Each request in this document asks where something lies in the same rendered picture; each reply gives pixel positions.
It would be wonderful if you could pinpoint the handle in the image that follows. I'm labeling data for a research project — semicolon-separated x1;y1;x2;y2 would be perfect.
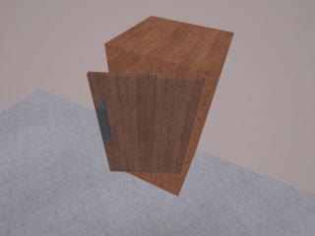
96;97;111;141

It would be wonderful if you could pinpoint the cupboard door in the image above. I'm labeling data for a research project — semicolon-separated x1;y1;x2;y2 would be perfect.
87;71;206;174

